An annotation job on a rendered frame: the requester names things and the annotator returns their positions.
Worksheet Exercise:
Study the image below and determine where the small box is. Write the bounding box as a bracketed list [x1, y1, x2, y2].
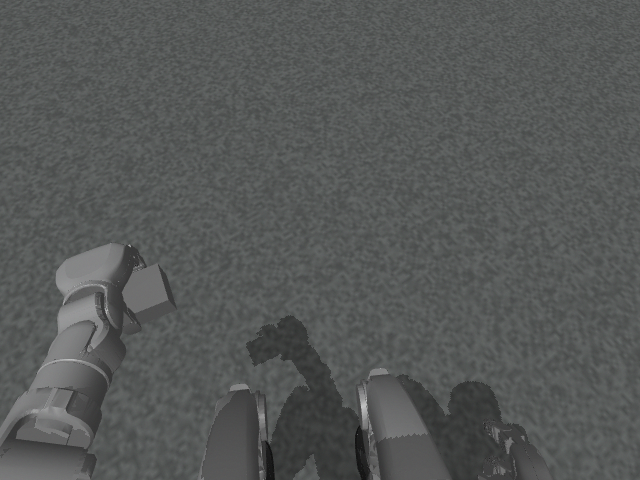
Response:
[122, 263, 177, 325]

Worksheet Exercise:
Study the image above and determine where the left robot arm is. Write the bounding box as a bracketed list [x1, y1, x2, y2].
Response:
[0, 280, 126, 480]

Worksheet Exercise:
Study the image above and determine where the right robot hand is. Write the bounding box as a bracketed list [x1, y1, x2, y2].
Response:
[478, 418, 554, 480]

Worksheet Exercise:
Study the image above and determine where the left robot hand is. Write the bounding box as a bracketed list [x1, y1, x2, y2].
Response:
[56, 242, 147, 335]

